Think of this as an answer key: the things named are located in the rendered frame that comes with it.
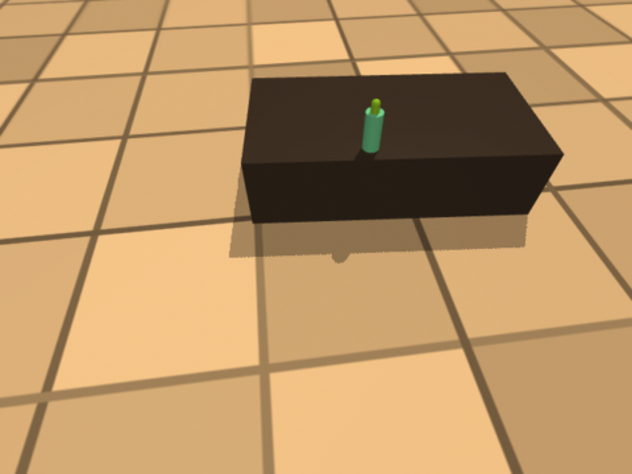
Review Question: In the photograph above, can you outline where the bottle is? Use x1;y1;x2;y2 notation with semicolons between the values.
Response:
362;99;384;153

